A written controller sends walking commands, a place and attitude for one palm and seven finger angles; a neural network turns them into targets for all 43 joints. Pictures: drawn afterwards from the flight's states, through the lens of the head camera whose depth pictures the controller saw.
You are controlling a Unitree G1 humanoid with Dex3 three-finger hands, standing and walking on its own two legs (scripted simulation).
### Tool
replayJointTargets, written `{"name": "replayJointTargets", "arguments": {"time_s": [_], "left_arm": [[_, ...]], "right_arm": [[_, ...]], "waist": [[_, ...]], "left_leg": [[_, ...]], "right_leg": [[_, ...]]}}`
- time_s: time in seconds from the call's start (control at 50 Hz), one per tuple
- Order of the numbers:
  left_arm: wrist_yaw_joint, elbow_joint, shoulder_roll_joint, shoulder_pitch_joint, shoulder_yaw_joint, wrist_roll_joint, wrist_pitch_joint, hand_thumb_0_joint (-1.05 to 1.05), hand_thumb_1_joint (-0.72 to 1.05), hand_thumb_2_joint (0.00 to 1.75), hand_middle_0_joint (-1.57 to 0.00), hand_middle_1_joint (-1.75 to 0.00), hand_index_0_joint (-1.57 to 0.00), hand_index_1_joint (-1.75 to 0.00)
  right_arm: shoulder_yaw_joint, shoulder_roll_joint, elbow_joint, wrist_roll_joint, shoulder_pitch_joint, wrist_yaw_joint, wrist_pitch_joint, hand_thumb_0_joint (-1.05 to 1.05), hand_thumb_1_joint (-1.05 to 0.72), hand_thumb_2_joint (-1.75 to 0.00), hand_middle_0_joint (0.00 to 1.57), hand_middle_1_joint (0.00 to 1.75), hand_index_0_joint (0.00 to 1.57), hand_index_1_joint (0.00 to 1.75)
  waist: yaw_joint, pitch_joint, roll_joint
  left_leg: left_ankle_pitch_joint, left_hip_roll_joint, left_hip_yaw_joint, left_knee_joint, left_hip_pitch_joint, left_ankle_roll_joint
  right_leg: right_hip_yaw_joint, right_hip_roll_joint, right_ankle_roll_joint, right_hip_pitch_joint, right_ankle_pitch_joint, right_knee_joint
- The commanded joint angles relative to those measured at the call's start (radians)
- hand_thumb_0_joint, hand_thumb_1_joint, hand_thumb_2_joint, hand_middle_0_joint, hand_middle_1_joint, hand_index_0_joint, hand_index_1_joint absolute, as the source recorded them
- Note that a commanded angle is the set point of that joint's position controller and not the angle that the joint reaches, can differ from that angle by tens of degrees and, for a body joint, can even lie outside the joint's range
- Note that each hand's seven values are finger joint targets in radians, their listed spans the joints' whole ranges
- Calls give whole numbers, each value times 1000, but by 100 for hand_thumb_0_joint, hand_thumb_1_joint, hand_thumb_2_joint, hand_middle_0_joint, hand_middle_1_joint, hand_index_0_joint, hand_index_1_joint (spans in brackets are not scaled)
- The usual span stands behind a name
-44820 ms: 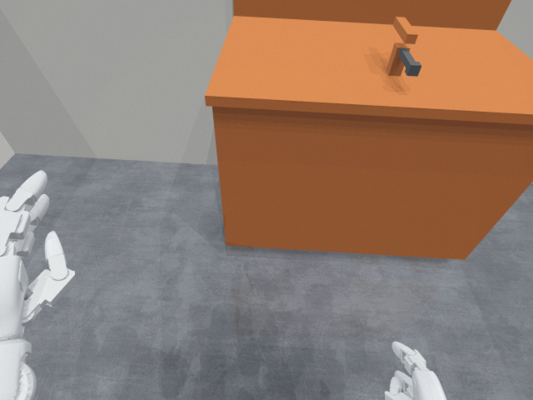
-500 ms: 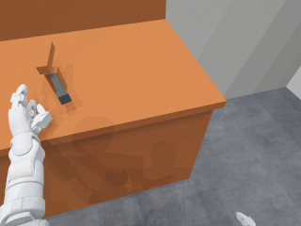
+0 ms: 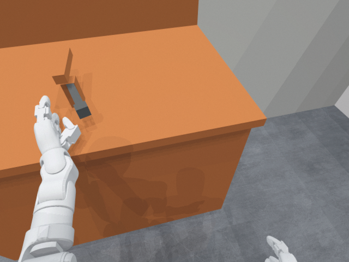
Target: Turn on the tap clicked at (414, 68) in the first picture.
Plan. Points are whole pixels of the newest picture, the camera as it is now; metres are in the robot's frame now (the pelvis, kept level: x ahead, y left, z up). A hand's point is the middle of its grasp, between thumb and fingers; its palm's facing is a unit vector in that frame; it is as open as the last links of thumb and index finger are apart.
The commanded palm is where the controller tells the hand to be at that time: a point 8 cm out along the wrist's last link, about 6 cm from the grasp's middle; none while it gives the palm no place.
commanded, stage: push the lever round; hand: left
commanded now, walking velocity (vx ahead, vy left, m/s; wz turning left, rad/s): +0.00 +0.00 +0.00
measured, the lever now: (82, 109) +0.42 +0.26 +0.13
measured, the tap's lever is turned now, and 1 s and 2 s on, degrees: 19 36 67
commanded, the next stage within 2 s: none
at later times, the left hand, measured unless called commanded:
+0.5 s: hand (94, 124) +0.38 +0.22 +0.12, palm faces +0.65 -0.75 -0.06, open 7.6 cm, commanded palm +0.34 +0.24 +0.12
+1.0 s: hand (107, 117) +0.41 +0.20 +0.12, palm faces +0.74 -0.67 -0.07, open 7.6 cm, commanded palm +0.37 +0.22 +0.12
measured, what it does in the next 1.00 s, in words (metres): stands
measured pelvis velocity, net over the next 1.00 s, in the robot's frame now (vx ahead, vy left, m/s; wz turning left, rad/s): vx -0.02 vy -0.01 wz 0.01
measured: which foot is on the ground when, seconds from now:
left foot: down 0.00-1.00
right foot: down 0.00-1.00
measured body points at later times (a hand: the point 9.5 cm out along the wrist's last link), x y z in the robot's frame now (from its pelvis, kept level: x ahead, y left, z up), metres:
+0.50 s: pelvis -0.01 +0.00 +0.00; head +0.00 -0.02 +0.45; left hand +0.34 +0.26 +0.13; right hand +0.15 -0.24 -0.12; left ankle +0.00 +0.11 -0.72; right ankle +0.03 -0.08 -0.72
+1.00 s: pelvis -0.02 -0.01 -0.01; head +0.00 -0.03 +0.44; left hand +0.36 +0.23 +0.13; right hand +0.11 -0.26 -0.13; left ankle +0.00 +0.11 -0.72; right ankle +0.03 -0.08 -0.72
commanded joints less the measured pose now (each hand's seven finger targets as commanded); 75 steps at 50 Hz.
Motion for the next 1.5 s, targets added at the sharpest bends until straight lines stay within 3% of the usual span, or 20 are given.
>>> {"name": "replayJointTargets", "arguments": {"time_s": [0.0, 0.04, 0.08, 0.18, 0.28, 0.34, 0.38, 0.46, 0.52, 0.56, 0.6, 0.66, 0.7, 0.96, 1.02, 1.06, 1.12, 1.16, 1.32, 1.48], "left_arm": [[44, -270, 194, -411, 6, 28, -75, 0, 90, 90, -15, -15, -15, -15], [66, -252, 150, -386, -20, 31, -76, 0, 90, 90, -15, -15, -15, -15], [87, -248, 154, -368, -8, 37, -74, 0, 90, 90, -15, -15, -15, -15], [140, -272, 117, -354, -27, 58, -42, 0, 90, 90, -15, -15, -15, -15], [200, -263, 53, -427, -86, 84, -24, 0, 90, 90, -15, -15, -15, -15], [229, -259, 16, -459, -119, 101, -26, 0, 90, 90, -15, -15, -15, -15], [246, -231, 20, -483, -112, 107, -23, 0, 90, 90, -15, -15, -15, -15], [279, -208, 30, -512, -92, 118, -24, 0, 90, 90, -15, -15, -15, -15], [301, -165, 21, -574, -104, 126, -18, 0, 90, 90, -15, -15, -15, -15], [320, -144, 46, -558, -68, 135, -17, 0, 90, 90, -15, -15, -15, -15], [332, -141, 16, -610, -100, 139, -20, 0, 90, 90, -15, -15, -15, -15], [357, -86, 51, -586, -51, 146, -17, 0, 90, 90, -15, -15, -15, -15], [367, -80, 50, -647, -62, 148, -22, 0, 90, 90, -15, -15, -15, -15], [465, 36, 38, -771, -39, 189, -51, 0, 90, 90, -15, -15, -15, -15], [484, 75, 32, -799, -40, 192, -49, 0, 90, 90, -15, -15, -15, -15], [500, 89, 28, -834, -39, 201, -50, 0, 90, 90, -15, -15, -15, -15], [523, 133, -2, -877, -55, 209, -49, 0, 90, 90, -15, -15, -15, -15], [545, 162, 31, -890, -11, 218, -48, 0, 90, 90, -15, -15, -15, -15], [595, 194, 29, -892, 30, 238, -32, 0, 90, 90, -15, -15, -15, -15], [629, 202, -3, -959, 14, 257, -10, 0, 90, 90, -15, -15, -15, -15]], "right_arm": [[-45, -114, -129, -5, -66, -11, -39, 0, -90, -90, 20, 30, 20, 30], [-45, -112, -124, -9, -68, -7, -40, 0, -90, -90, 20, 30, 20, 30], [-50, -117, -125, -11, -68, -6, -34, 0, -90, -90, 20, 30, 20, 30], [-52, -109, -130, -14, -85, 0, -12, 0, -90, -90, 20, 30, 20, 30], [-51, -105, -121, -22, -104, -2, 0, 0, -90, -90, 20, 30, 20, 30], [-53, -100, -115, -31, -109, 0, 2, 0, -90, -90, 20, 30, 20, 30], [-54, -102, -108, -31, -106, -1, 8, 0, -90, -90, 20, 30, 20, 30], [-56, -101, -103, -37, -114, -1, 12, 0, -90, -90, 20, 30, 20, 30], [-52, -97, -96, -40, -116, -1, 18, 0, -90, -90, 20, 30, 20, 30], [-57, -99, -96, -44, -114, -1, 23, 0, -90, -90, 20, 30, 20, 30], [-54, -93, -94, -45, -113, 2, 25, 0, -90, -90, 20, 30, 20, 30], [-59, -98, -89, -49, -108, 5, 32, 0, -90, -90, 20, 30, 20, 30], [-57, -96, -89, -48, -109, 5, 37, 0, -90, -90, 20, 30, 20, 30], [-73, -97, -67, -64, -80, 27, 34, 0, -90, -90, 20, 30, 20, 30], [-74, -97, -63, -66, -69, 33, 34, 0, -90, -90, 20, 30, 20, 30], [-76, -98, -56, -69, -70, 36, 34, 0, -90, -90, 20, 30, 20, 30], [-78, -96, -49, -75, -53, 46, 31, 0, -90, -90, 20, 30, 20, 30], [-82, -99, -38, -81, -41, 49, 33, 0, -90, -90, 20, 30, 20, 30], [-89, -98, -45, -94, -4, 76, 49, 0, -90, -90, 20, 30, 20, 30], [-94, -99, -32, -101, 9, 88, 50, 0, -90, -90, 20, 30, 20, 30]], "waist": [[-14, -280, 20], [-15, -266, 12], [-9, -284, -29], [1, -276, -9], [-21, -245, -29], [-26, -267, -18], [-31, -263, -48], [-23, -280, -40], [-42, -259, -59], [-28, -284, -55], [-43, -286, -64], [-32, -286, -72], [-51, -280, -85], [-59, -321, -50], [-73, -311, -90], [-71, -310, -53], [-87, -314, -69], [-77, -335, -65], [-76, -398, -95], [-98, -381, -72]], "left_leg": [[197, 26, -3, -105, 40, -16], [213, 27, -5, -101, 47, -22], [233, 30, -7, -102, 42, -25], [253, 31, -4, -109, 45, -34], [203, 31, -8, -109, 47, -29], [204, 30, -4, -103, 57, -31], [203, 30, -9, -101, 51, -30], [183, 25, -6, -98, 38, -26], [151, 22, 0, -89, 12, -12], [152, 18, 1, -87, 5, -11], [153, 19, 3, -83, 2, -10], [141, 16, 4, -79, -25, -6], [111, 16, 11, -71, -43, 2], [73, 12, 12, -55, -82, 2], [54, 14, 20, -47, -103, 6], [34, 12, 17, -47, -105, 4], [35, 14, 21, -39, -109, 4], [51, 13, 16, -35, -116, 2], [133, 15, 37, -5, -141, 1], [137, 20, 32, 4, -133, -2]], "right_leg": [[45, -50, 20, 199, 155, -78], [38, -46, 19, 186, 165, -73], [34, -46, 20, 203, 181, -68], [31, -48, 16, 208, 182, -68], [33, -49, 18, 172, 128, -82], [33, -50, 18, 169, 127, -79], [32, -51, 18, 167, 126, -77], [37, -52, 19, 174, 111, -79], [48, -59, 25, 161, 96, -89], [50, -59, 24, 177, 97, -87], [51, -63, 26, 173, 105, -84], [54, -63, 27, 180, 94, -87], [68, -70, 34, 172, 68, -97], [67, -66, 30, 144, 11, -82], [73, -69, 36, 132, -15, -90], [70, -65, 32, 112, -42, -87], [64, -63, 34, 90, -44, -78], [59, -59, 30, 97, -26, -66], [56, -62, 36, 130, 98, -28], [43, -55, 33, 83, 89, -16]]}}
